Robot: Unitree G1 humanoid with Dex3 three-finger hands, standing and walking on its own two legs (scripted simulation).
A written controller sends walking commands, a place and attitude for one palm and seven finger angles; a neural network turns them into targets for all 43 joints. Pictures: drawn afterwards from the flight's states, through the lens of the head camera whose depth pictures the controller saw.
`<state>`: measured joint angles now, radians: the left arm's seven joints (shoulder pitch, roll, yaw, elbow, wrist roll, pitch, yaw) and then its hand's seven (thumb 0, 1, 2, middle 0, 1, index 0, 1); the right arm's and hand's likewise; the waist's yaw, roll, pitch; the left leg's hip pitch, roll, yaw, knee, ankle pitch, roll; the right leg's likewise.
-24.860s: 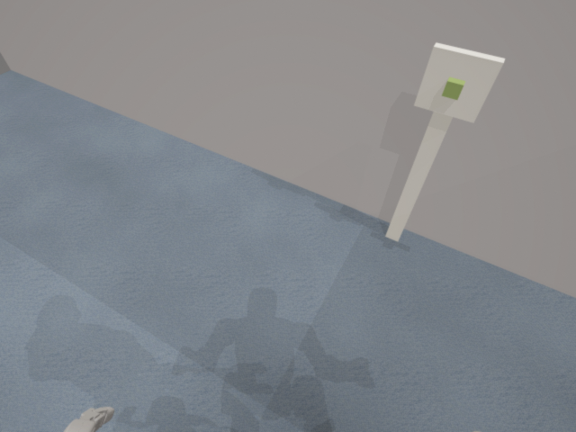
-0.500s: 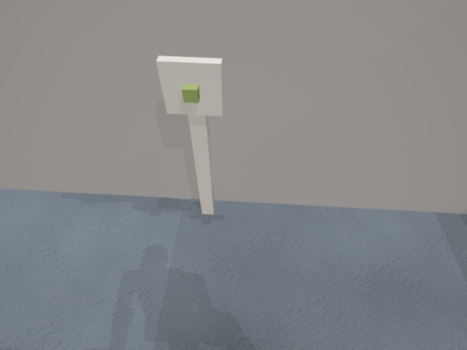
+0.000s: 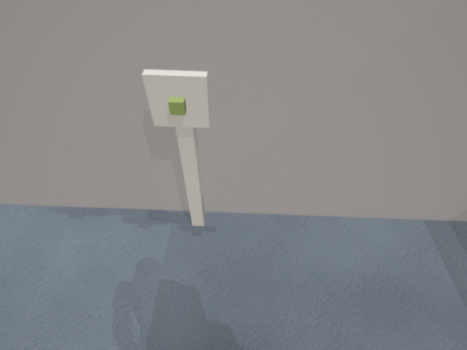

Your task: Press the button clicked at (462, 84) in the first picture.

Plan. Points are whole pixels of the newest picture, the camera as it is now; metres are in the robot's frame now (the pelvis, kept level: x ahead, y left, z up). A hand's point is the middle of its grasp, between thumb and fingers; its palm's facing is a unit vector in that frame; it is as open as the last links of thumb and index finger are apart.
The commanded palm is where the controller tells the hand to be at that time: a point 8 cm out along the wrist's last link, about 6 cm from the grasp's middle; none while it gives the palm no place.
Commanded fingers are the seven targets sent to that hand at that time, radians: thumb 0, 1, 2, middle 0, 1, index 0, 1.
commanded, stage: let the arm hang, fingers relaxed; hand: left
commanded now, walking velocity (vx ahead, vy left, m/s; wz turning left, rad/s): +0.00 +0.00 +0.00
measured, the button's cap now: (177, 105) +0.76 +0.20 -0.02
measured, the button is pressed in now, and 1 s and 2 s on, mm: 0 0 0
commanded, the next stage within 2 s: stand and wait in 0.04 s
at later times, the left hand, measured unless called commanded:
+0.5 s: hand out of the picture +0.00 +0.16 -0.17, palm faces +0.03 -0.98 -0.19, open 7.4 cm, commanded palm none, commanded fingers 0.00 0.90 0.90 -0.20 -0.30 -0.20 -0.30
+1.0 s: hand out of the picture +0.04 +0.18 -0.17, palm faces +0.01 -0.97 -0.23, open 7.4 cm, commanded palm none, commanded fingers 0.00 0.90 0.90 -0.20 -0.30 -0.20 -0.30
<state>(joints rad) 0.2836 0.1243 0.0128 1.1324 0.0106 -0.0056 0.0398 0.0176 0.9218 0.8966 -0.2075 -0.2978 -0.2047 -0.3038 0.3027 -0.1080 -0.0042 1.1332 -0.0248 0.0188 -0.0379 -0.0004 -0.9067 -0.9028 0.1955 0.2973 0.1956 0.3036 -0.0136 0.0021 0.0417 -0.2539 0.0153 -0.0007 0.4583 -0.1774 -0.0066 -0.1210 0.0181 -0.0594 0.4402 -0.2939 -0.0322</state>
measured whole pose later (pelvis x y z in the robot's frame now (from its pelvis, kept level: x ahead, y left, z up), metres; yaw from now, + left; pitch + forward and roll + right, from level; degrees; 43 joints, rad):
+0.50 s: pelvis +0.02 +0.00 +0.00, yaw +0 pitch -1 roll +0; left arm 0.29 0.13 0.01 1.14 0.01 -0.01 0.04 0.01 0.91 0.90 -0.20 -0.29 -0.20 -0.30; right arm 0.26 -0.14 -0.01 1.14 -0.02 0.02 -0.04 0.00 -0.91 -0.90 0.20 0.30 0.20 0.30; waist -0.01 0.00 0.06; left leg -0.22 0.02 0.01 0.43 -0.19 -0.01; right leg -0.08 0.02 -0.05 0.40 -0.30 -0.03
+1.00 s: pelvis +0.03 -0.01 +0.00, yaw -1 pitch -1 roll +0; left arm 0.24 0.17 0.02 1.13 0.01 -0.01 0.03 0.01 0.91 0.90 -0.20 -0.29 -0.20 -0.30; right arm 0.22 -0.16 -0.01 1.14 -0.02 0.01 -0.04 0.00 -0.90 -0.90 0.20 0.30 0.20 0.30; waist -0.01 0.01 0.06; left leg -0.19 0.02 0.02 0.40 -0.19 -0.02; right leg -0.06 0.02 -0.04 0.37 -0.30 -0.04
